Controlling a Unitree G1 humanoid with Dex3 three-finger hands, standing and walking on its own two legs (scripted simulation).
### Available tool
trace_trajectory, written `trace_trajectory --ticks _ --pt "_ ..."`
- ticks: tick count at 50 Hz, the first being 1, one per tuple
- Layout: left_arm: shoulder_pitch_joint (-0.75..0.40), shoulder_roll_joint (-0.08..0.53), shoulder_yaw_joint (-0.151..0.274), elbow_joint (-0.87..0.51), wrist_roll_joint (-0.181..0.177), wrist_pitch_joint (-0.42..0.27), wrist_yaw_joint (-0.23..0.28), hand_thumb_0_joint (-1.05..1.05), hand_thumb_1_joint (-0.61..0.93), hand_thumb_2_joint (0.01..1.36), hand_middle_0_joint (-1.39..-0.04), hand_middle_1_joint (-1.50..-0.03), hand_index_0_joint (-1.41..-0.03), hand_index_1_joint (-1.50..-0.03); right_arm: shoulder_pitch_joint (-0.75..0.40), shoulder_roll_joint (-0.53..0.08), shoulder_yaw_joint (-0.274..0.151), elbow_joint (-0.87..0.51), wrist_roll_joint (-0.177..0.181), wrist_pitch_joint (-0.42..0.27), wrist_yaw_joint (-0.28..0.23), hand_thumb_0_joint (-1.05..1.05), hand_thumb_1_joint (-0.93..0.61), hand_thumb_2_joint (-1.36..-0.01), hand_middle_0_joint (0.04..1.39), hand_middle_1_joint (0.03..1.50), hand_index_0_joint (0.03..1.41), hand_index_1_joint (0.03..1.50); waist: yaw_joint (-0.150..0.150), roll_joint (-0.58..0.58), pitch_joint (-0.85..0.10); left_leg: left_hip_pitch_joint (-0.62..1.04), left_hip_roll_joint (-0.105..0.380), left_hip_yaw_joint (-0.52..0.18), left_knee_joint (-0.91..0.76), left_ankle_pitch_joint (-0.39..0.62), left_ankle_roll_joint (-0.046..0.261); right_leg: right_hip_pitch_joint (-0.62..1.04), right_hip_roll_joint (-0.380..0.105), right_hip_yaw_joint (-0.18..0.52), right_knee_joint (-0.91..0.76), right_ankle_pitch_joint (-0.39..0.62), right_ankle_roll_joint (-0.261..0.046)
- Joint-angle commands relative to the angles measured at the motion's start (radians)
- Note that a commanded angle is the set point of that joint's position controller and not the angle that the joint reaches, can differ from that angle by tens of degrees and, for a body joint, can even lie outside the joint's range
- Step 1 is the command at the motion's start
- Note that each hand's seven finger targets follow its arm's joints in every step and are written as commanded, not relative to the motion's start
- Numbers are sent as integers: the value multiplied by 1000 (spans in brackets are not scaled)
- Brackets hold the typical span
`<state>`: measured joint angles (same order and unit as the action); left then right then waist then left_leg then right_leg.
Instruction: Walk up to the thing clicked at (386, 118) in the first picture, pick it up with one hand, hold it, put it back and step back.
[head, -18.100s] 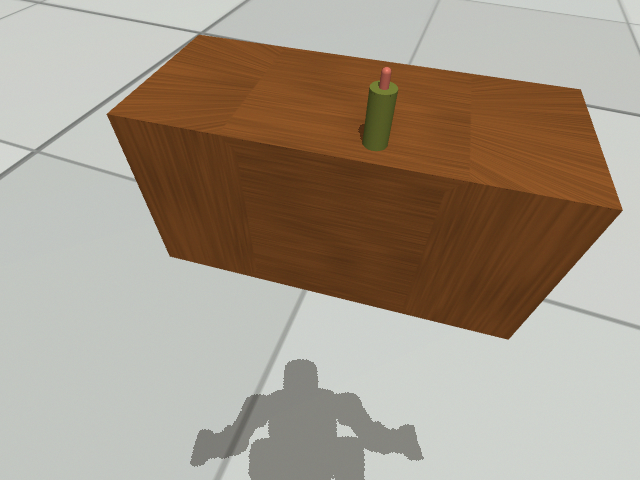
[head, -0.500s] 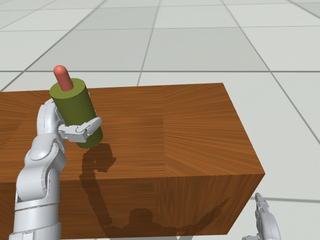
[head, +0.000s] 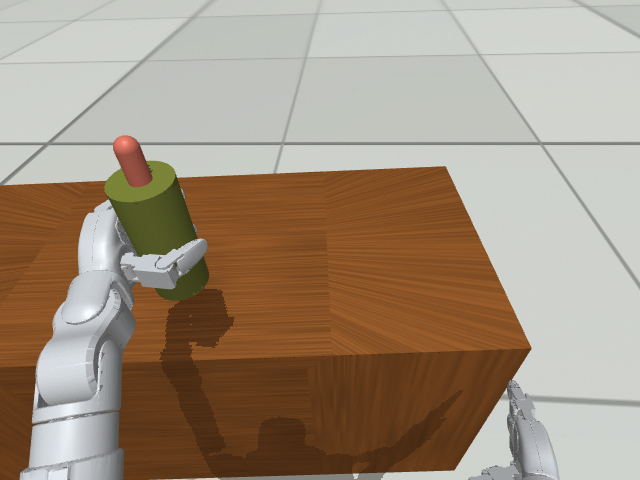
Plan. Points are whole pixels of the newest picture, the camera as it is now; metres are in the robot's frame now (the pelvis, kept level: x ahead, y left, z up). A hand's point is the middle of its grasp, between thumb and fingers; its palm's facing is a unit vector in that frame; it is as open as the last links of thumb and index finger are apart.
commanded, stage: hold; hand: left
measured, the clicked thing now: (157, 220) +0.33 +0.17 +0.21
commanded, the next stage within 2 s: crouch in 0.66 s
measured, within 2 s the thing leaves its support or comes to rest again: neither
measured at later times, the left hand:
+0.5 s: hand (166, 248) +0.32 +0.17 +0.18, palm faces +0.17 -0.99 +0.01, open 9.4 cm
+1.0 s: hand (171, 245) +0.34 +0.17 +0.17, palm faces +0.18 -0.98 +0.03, open 9.4 cm
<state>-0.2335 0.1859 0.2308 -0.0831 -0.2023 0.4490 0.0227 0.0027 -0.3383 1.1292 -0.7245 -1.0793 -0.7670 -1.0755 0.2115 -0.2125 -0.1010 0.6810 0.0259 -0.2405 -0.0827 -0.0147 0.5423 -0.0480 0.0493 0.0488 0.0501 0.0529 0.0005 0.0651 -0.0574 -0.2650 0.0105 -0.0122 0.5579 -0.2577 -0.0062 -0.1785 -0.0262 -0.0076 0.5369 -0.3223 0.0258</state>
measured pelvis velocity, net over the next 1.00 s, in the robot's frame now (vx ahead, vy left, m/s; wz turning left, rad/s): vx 0.00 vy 0.00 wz -0.01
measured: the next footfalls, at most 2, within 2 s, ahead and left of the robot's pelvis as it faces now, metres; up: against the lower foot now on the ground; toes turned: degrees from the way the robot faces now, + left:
none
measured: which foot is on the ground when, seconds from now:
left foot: down 0.00-1.00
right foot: down 0.00-1.00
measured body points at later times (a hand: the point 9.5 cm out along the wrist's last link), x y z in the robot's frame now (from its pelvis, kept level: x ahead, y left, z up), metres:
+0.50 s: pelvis +0.00 +0.00 +0.00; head -0.03 -0.02 +0.45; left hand +0.31 +0.22 +0.18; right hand +0.17 -0.26 -0.07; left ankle +0.03 +0.12 -0.73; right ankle -0.02 -0.14 -0.73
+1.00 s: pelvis +0.00 +0.00 +0.00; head -0.03 -0.02 +0.45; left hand +0.32 +0.22 +0.17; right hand +0.16 -0.27 -0.07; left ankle +0.03 +0.12 -0.73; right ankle -0.02 -0.14 -0.73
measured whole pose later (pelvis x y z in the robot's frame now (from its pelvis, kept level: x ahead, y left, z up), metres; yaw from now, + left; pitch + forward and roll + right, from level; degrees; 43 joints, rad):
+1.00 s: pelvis +0.00 +0.00 +0.00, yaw +0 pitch -2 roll +0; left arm -0.23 0.18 0.25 -0.02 -0.19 0.42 0.04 0.00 -0.34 1.13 -0.72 -1.08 -0.77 -1.08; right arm 0.22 -0.22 -0.12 0.68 0.03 -0.22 -0.07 -0.01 0.55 -0.05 0.05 0.05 0.05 0.05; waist 0.00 0.05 -0.05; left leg -0.26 0.02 -0.01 0.54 -0.25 -0.01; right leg -0.18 -0.02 0.00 0.53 -0.32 0.02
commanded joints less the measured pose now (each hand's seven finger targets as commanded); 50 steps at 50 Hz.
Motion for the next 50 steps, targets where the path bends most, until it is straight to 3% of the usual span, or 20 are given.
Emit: trace_trajectory --ticks 1,2,8,9,13,15,16,20,22,24,28,29,33,36,37,38,40,46,47,50 --pt "-440 162 63 -302 -24 -99 -4 0 293 1319 -1303 -1452 -1337 -1444 -79 -128 -50 -180 8 -52 -2 0 562 -46 50 50 50 50 2 -55 -207 175 -7 19 -72 203 16 -64 38 -48 -88 236 -21" --pt "-438 191 96 -317 -26 -106 2 0 295 1328 -1305 -1457 -1337 -1451 -82 -132 -58 -188 10 -50 -1 0 562 -47 50 50 50 50 9 -68 -197 171 -10 21 -67 203 18 -60 35 -44 -92 235 -17" --pt "-404 179 95 -433 -9 -144 33 0 244 1343 -1298 -1476 -1331 -1472 -106 -111 -47 -206 4 -44 4 0 552 -50 50 50 50 50 35 -14 -239 165 -5 20 -62 229 9 -26 35 -37 -73 248 -25" --pt "-376 144 63 -385 -5 -143 34 0 217 1328 -1293 -1468 -1326 -1464 -122 -111 -48 -214 4 -45 2 0 548 -51 50 50 50 50 18 -12 -226 169 -5 22 -60 236 9 -34 35 -35 -74 258 -25" --pt "-379 146 54 -371 0 -150 29 0 210 1335 -1301 -1471 -1330 -1471 -167 -106 -38 -175 0 -44 -6 0 548 -52 50 50 50 50 23 -19 -187 141 -6 20 -70 186 12 -47 34 -32 -84 217 -24" --pt "-391 161 61 -343 -3 -152 19 0 214 1324 -1303 -1460 -1328 -1463 -159 -131 -56 -174 -4 -46 -14 0 550 -52 50 50 50 50 3 -39 -200 156 -7 23 -67 175 16 -52 32 -27 -93 214 -18" --pt "-389 135 30 -345 -2 -151 15 0 217 1329 -1299 -1463 -1327 -1464 -153 -115 -46 -170 -4 -46 -15 0 553 -51 50 50 50 50 -6 -32 -203 164 -7 23 -65 180 16 -57 30 -27 -89 222 -19" --pt "-406 157 47 -350 -14 -145 5 0 256 1331 -1298 -1459 -1329 -1456 -107 -100 -29 -136 0 -47 -14 0 561 -48 50 50 50 50 -7 -22 -188 164 -11 25 -72 162 17 -66 33 -36 -99 208 -17" --pt "-392 158 62 -299 -20 -139 1 0 279 1339 -1320 -1471 -1348 -1470 -104 -131 -55 -146 -2 -50 -16 0 556 -49 50 50 50 50 -17 -77 -176 162 -9 22 -74 150 22 -66 35 -37 -101 199 -14" --pt "-430 150 43 -335 -23 -138 2 0 271 1332 -1317 -1471 -1349 -1466 -109 -111 -39 -144 2 -52 -13 0 562 -47 50 50 50 50 -8 -24 -180 165 -10 25 -78 154 17 -76 34 -38 -96 202 -19" --pt "-462 187 71 -419 -25 -139 9 0 259 1331 -1304 -1463 -1335 -1460 -91 -116 -42 -169 4 -57 -13 0 562 -48 50 50 50 50 -7 -33 -207 180 -12 27 -67 193 18 -60 33 -38 -94 238 -15" --pt "-418 152 56 -333 -24 -128 9 0 266 1337 -1309 -1472 -1341 -1467 -99 -124 -47 -179 3 -58 -11 0 559 -48 50 50 50 50 -12 -60 -187 173 -9 25 -69 182 19 -63 35 -39 -97 227 -15" --pt "-452 147 51 -303 -23 -121 15 0 228 1334 -1303 -1461 -1326 -1466 -155 -111 -39 -169 5 -58 -13 0 557 -50 50 50 50 50 6 -58 -166 150 -13 23 -78 163 18 -64 31 -37 -101 204 -18" --pt "-473 185 84 -284 -21 -113 17 0 212 1329 -1304 -1464 -1328 -1468 -139 -136 -56 -174 2 -55 -14 0 554 -50 49 50 50 50 3 -78 -215 168 -16 26 -69 174 23 -41 25 -32 -105 223 -13" --pt "-457 158 54 -271 -14 -106 19 0 215 1331 -1303 -1465 -1330 -1467 -147 -119 -43 -171 4 -52 -12 0 553 -50 50 50 50 50 11 -58 -210 164 -17 26 -72 189 19 -44 26 -35 -98 234 -17" --pt "-444 177 81 -269 -15 -102 20 0 252 1390 -1247 -1483 -1272 -1487 -119 -115 -46 -150 7 -45 -11 0 561 -57 50 51 51 51 12 -54 -203 166 -17 27 -68 200 20 -49 26 -34 -96 241 -17" --pt "-449 174 81 -319 -18 -107 22 0 166 1276 -1258 -1427 -1300 -1411 -133 -113 -43 -174 7 -45 -5 0 567 -45 50 50 50 50 24 -49 -214 170 -11 22 -71 212 14 -36 33 -43 -88 240 -21" --pt "-404 161 79 -204 -11 -121 13 0 167 1299 -1273 -1444 -1311 -1433 -116 -118 -54 -166 6 -35 0 0 561 -48 50 50 50 50 7 -67 -162 140 -11 29 -72 201 18 -59 30 -30 -95 243 -15" --pt "-433 152 59 -210 -7 -130 9 0 164 1298 -1277 -1446 -1316 -1434 -118 -112 -48 -158 4 -33 1 0 563 -47 50 50 50 50 -3 -69 -167 145 -11 27 -75 196 20 -66 29 -29 -97 242 -16" --pt "-475 187 76 -162 -1 -166 5 0 165 1297 -1275 -1444 -1315 -1431 -131 -125 -54 -156 5 -41 1 0 565 -47 50 50 50 50 -17 -79 -172 143 -15 30 -67 172 25 -72 21 -19 -105 230 -11"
